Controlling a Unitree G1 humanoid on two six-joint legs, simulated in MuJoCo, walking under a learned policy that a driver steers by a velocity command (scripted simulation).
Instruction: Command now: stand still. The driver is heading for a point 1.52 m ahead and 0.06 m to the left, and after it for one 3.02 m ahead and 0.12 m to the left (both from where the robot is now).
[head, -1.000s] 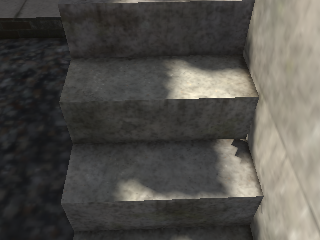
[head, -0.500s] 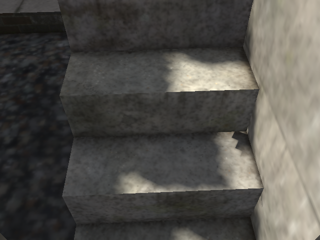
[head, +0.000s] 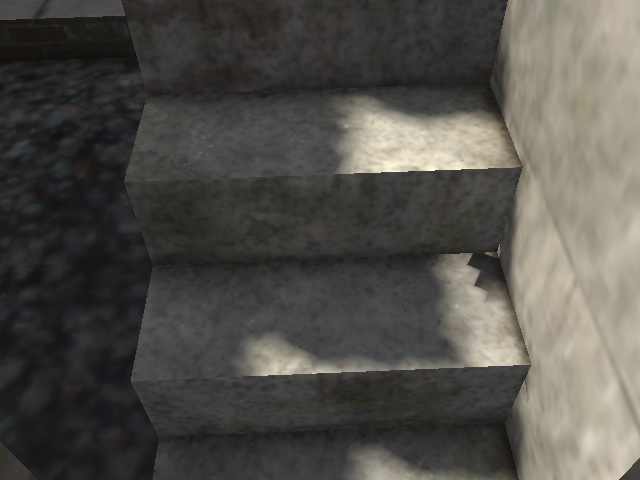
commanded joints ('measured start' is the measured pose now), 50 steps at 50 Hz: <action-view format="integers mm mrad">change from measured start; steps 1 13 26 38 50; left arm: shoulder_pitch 10 -19 -73 -161 -218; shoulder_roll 116 90 73 83 102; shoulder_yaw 22 11 -13 -17 -22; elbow -37 -43 -88 -159 -201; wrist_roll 0 2 -5 9 8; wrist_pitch -11 7 -20 -26 -30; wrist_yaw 3 22 8 -5 -17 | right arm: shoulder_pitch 45 25 -24 -102 -150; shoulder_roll -107 -71 -87 -115 -131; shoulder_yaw -21 -8 1 -1 5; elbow -21 -21 -48 -64 -77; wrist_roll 1 0 9 6 1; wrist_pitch -4 -13 -34 -33 -31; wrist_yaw -5 3 18 13 18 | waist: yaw -1 -5 -10 -13 -16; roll -17 -42 -7 -10 -13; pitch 16 30 -22 -47 -60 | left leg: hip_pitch -91 -107 -7 31 58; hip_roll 29 11 37 43 57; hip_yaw -37 -14 -28 -29 -40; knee -62 -79 -79 -82 -113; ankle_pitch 49 -31 223 306 295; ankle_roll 59 46 41 32 28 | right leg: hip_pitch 73 70 131 167 176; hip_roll -94 -71 -72 -80 -89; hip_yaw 109 111 93 101 106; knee -64 -90 -41 -29 -54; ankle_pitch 47 -138 155 254 246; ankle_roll -31 -13 -12 10 25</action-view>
